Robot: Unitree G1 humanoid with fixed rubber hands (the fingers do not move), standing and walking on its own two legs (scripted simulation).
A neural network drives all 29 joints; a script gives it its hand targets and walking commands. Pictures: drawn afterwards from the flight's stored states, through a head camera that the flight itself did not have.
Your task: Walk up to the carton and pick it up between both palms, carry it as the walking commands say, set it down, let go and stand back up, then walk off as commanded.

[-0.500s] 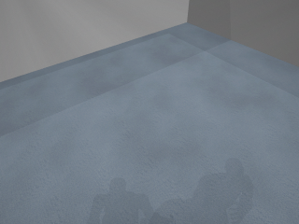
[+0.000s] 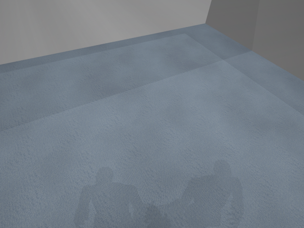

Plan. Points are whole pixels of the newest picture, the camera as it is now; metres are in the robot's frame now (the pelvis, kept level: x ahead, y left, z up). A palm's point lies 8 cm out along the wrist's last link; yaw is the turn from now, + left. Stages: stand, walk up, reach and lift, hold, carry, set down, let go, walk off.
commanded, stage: walk off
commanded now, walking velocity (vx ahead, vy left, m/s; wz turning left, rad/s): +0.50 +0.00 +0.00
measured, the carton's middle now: out of the picture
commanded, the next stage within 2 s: stand in 1.00 s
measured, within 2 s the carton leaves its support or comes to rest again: neither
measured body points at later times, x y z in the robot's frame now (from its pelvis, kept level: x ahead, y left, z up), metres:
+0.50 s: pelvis +0.27 -0.08 +0.00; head +0.29 -0.11 +0.45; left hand +0.31 +0.19 -0.12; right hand +0.32 -0.33 -0.16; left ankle +0.19 +0.08 -0.63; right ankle +0.31 -0.16 -0.74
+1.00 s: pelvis +0.54 +0.01 -0.02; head +0.58 +0.03 +0.43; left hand +0.55 +0.26 -0.18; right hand +0.61 -0.25 -0.15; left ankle +0.62 +0.11 -0.74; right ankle +0.38 -0.13 -0.65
